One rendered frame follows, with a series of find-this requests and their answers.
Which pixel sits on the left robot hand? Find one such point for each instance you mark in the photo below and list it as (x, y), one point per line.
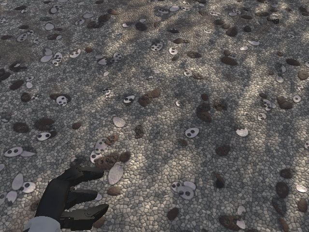
(60, 195)

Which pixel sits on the robot left forearm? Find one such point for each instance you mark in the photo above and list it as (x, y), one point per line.
(42, 224)

